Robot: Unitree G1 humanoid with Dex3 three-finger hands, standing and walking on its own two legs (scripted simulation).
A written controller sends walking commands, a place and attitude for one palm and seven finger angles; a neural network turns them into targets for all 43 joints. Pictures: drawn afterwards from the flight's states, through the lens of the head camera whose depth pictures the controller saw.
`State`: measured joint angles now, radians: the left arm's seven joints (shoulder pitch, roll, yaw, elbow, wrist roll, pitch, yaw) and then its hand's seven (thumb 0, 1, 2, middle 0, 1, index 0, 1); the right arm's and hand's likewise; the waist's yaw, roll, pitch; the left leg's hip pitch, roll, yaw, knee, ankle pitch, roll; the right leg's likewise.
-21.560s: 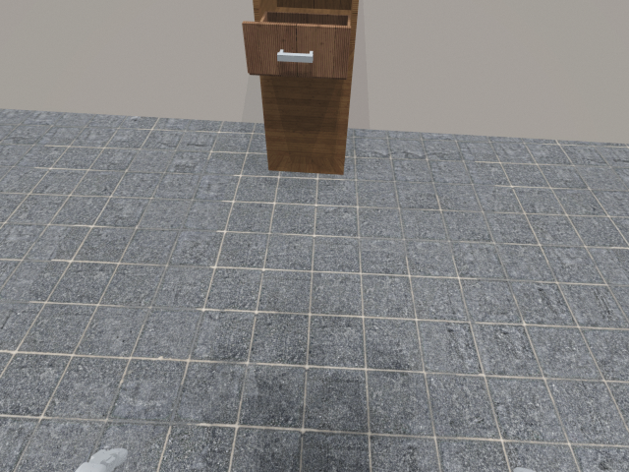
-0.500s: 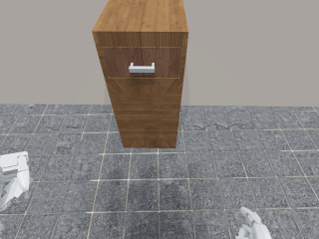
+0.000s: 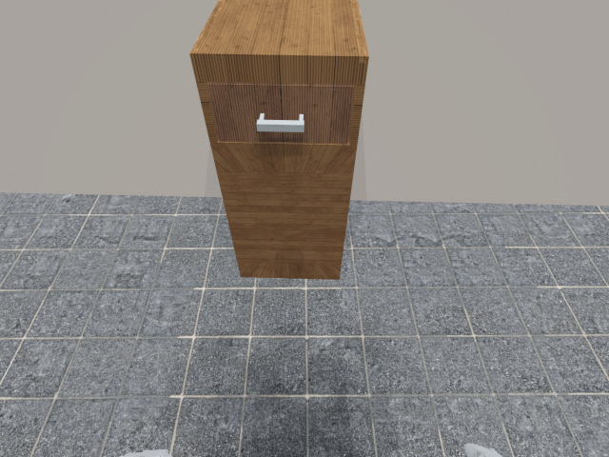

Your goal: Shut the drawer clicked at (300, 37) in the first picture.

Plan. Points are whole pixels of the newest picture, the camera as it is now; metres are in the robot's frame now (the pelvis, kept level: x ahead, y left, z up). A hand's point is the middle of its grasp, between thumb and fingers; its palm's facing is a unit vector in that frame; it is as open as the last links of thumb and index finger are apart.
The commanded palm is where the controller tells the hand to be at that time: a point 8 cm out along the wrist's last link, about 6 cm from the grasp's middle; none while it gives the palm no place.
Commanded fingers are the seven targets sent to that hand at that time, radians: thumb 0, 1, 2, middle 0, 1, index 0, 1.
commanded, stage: let the arm hang, fingers relaxed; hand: left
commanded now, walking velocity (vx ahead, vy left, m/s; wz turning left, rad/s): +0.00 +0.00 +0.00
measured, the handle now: (281, 121) +0.85 +0.09 -0.03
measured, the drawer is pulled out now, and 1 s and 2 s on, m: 0.00 0.00 0.00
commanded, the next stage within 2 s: look to check the result in 0.84 s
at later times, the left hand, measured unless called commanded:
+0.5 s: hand out of the picture -0.01 +0.21 -0.16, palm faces +0.01 -0.97 -0.25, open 6.9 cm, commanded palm none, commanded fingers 0.00 0.90 0.90 -0.20 -0.30 -0.20 -0.30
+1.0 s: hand out of the picture +0.05 +0.19 -0.16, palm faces -0.01 -0.98 -0.22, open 7.3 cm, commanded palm none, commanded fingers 0.00 0.90 0.90 -0.20 -0.30 -0.20 -0.30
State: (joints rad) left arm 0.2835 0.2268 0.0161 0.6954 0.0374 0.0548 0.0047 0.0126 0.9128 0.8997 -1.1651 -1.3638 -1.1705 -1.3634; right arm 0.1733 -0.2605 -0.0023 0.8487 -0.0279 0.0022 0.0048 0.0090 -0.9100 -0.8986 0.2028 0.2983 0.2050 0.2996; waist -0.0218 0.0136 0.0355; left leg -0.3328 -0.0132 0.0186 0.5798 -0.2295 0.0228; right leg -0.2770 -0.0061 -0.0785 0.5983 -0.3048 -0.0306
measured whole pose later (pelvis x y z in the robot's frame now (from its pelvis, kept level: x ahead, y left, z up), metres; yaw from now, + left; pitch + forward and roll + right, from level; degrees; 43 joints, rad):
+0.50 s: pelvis +0.00 +0.01 +0.01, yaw +0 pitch -1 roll -1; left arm 0.27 0.20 0.02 1.12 0.02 0.01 0.02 0.01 0.91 0.90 -0.29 -0.40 -0.29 -0.40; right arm 0.29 -0.17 -0.02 1.10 -0.02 0.01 -0.02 0.01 -0.91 -0.90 0.20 0.30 0.20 0.30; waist -0.01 0.03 0.06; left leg -0.27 -0.01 0.02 0.45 -0.16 0.03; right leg -0.20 0.00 -0.08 0.44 -0.22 -0.03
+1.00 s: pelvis +0.02 +0.00 +0.02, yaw -1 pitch -2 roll +0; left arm 0.20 0.17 0.01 1.14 0.01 -0.01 0.03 0.00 0.91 0.90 -0.20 -0.30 -0.20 -0.30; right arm 0.20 -0.18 -0.02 1.13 -0.02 -0.01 -0.03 0.00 -0.91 -0.90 0.20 0.30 0.20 0.30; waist -0.01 0.02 0.06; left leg -0.19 -0.01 0.03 0.39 -0.17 0.02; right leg -0.13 0.01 -0.06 0.38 -0.22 -0.03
